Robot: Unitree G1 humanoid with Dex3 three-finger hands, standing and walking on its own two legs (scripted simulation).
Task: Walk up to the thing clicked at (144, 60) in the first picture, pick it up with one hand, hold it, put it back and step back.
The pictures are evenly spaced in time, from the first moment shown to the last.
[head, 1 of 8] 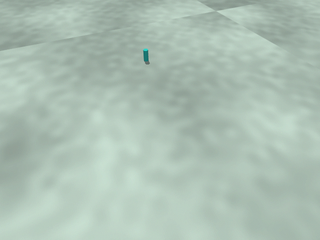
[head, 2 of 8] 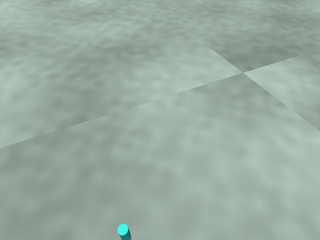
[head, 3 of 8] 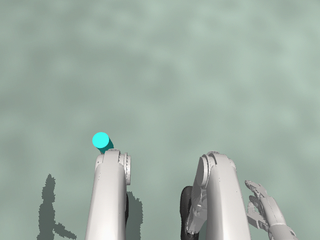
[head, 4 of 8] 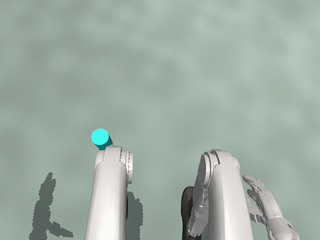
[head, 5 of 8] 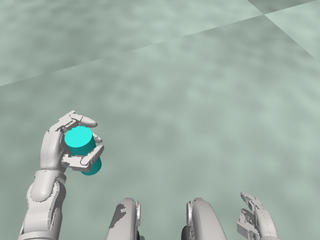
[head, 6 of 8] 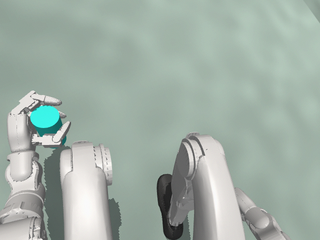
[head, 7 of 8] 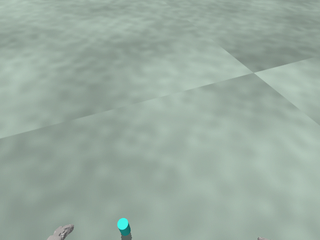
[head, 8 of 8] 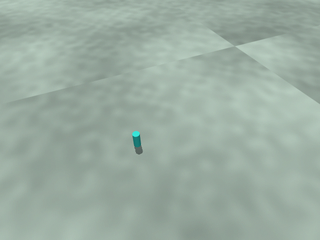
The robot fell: no
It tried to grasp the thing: yes
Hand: left
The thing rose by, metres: 0.70
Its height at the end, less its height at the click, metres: +0.00
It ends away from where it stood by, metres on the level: 0.01
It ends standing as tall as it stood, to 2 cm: yes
